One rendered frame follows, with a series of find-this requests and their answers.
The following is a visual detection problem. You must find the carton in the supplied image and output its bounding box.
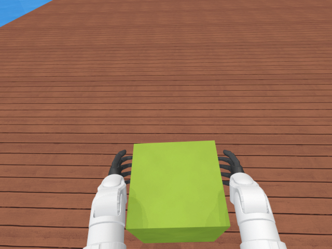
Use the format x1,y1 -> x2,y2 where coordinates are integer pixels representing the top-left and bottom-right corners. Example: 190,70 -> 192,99
126,141 -> 230,243

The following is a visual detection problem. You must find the robot left forearm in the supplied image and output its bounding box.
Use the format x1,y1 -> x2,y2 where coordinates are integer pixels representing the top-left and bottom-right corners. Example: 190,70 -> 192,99
83,174 -> 127,249

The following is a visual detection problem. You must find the robot right forearm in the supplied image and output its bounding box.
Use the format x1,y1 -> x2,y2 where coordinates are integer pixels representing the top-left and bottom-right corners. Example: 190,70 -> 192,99
229,173 -> 287,249

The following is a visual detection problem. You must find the robot right hand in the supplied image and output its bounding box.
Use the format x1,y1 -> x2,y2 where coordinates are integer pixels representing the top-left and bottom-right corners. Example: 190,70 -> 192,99
218,150 -> 244,186

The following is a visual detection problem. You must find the robot left hand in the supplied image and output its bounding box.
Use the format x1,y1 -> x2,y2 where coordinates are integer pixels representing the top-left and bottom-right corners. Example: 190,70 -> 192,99
108,150 -> 133,184

